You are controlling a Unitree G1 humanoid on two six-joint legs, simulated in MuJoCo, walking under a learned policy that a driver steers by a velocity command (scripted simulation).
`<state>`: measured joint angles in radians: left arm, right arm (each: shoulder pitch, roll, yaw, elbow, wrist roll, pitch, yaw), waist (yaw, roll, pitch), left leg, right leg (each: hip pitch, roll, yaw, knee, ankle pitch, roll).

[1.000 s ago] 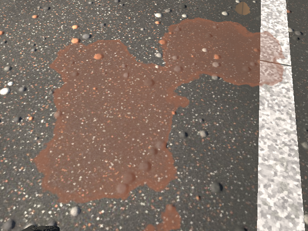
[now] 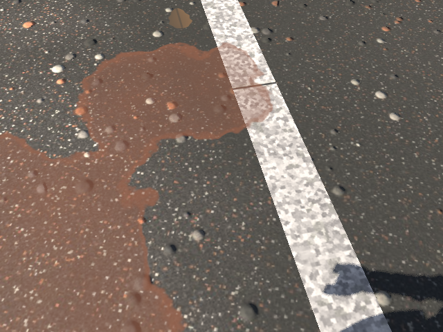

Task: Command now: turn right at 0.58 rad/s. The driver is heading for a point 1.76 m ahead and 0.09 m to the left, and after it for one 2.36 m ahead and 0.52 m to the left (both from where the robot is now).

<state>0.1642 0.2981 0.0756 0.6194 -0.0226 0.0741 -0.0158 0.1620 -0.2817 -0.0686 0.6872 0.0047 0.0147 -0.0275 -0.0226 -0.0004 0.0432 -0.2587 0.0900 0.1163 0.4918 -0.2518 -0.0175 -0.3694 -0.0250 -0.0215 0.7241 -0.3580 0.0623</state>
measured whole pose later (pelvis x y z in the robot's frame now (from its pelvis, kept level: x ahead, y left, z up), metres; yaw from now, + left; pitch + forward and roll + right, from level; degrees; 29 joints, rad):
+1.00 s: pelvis +0.24 -0.11 -0.02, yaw -15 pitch +2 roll +0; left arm 0.05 0.27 0.04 0.63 -0.01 -0.08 -0.04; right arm 0.43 -0.30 -0.04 0.84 0.02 -0.05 -0.01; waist -0.07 0.01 0.04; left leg -0.14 0.03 -0.06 0.88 -0.48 0.00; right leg -0.47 0.02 -0.04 0.58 -0.15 -0.05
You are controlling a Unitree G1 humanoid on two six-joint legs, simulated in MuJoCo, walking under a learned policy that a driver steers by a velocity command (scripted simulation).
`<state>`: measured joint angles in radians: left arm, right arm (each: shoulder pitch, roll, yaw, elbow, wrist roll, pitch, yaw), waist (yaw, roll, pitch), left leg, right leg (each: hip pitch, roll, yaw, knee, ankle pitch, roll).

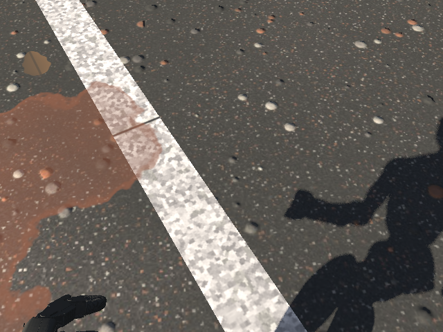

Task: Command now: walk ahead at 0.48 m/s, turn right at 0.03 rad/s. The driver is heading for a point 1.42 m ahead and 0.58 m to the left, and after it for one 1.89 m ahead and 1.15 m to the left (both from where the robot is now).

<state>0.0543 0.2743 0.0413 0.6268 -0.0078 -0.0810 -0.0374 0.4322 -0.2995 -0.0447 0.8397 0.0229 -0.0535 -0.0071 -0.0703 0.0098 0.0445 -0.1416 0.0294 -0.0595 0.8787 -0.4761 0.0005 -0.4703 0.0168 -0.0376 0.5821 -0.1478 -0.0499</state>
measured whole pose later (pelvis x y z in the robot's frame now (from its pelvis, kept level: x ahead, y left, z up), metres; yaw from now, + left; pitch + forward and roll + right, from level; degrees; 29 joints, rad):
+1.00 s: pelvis +0.58 +0.05 +0.00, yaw +22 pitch +2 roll -1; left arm 0.06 0.28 0.04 0.66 0.01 -0.12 -0.02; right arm 0.39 -0.32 -0.07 0.74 0.03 -0.02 -0.02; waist -0.07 0.02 0.01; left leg -0.18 -0.10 -0.22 0.81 -0.51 0.04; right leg -0.44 0.04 0.03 0.52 -0.12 -0.02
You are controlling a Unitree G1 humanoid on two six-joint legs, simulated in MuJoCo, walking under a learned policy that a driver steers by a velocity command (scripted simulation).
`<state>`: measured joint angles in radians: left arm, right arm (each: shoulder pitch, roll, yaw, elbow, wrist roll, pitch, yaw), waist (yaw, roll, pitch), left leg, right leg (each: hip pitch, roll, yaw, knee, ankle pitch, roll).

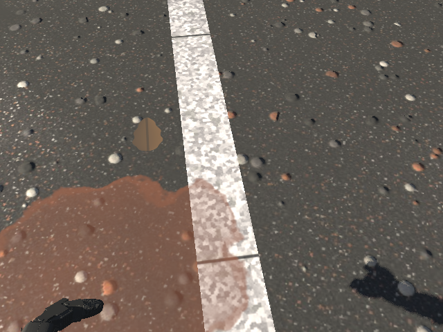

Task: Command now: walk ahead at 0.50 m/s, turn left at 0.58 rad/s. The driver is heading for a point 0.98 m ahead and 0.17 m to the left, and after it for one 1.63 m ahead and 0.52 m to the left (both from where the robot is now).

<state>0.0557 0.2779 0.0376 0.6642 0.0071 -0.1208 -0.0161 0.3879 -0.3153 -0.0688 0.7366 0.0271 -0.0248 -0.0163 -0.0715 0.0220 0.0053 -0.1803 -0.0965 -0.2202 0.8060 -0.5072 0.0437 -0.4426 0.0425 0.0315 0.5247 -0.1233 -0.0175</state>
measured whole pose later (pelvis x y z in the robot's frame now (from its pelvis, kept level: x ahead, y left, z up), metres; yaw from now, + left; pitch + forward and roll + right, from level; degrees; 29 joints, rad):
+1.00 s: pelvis +0.46 +0.12 +0.00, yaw +30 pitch +1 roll -1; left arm 0.09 0.26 0.02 0.73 0.03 -0.07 -0.01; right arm 0.24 -0.29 -0.04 0.72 -0.01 -0.01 -0.02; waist -0.03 0.02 0.03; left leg -0.25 -0.09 -0.14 0.75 -0.53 0.00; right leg -0.42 0.03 0.00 0.52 -0.12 -0.03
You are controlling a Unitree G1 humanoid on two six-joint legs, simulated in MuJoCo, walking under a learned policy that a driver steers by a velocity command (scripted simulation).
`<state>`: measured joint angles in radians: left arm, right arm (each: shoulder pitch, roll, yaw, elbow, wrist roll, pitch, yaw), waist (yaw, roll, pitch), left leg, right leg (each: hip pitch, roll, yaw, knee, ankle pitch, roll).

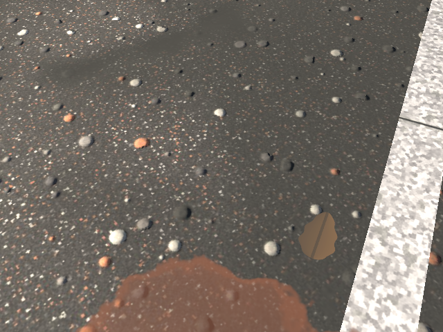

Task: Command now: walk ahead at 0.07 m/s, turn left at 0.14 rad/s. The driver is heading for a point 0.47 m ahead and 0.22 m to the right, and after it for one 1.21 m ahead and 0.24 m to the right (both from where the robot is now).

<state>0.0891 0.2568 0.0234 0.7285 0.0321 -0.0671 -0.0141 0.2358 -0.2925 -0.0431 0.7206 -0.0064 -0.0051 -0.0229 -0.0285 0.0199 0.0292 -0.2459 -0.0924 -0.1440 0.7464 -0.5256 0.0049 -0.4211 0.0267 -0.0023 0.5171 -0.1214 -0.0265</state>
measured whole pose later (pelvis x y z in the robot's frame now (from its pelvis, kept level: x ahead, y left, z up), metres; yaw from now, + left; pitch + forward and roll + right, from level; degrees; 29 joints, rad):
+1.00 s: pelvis +0.11 -0.02 +0.01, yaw -29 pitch +2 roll +1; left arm 0.28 0.31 0.07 0.68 -0.03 0.01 0.02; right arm 0.16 -0.29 -0.08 0.73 0.00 -0.10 0.00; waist 0.02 -0.04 -0.03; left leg -0.28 -0.03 -0.04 0.48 -0.22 0.01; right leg -0.33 0.10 0.20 0.70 -0.44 -0.05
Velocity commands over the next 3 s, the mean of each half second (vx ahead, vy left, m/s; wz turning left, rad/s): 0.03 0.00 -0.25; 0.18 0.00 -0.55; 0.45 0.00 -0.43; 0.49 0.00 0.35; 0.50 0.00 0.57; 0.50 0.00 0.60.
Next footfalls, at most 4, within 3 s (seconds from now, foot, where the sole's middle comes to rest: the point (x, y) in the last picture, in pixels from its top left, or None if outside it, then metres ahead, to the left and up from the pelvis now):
0.20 left None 0.05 0.14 -0.76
0.54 right None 0.08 -0.12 -0.76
0.96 left None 0.21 0.07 -0.76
1.42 right None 0.28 -0.35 -0.76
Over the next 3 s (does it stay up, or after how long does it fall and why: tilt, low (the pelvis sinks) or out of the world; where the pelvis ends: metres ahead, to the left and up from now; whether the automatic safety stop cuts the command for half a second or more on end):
stays up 1.00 -0.51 -0.01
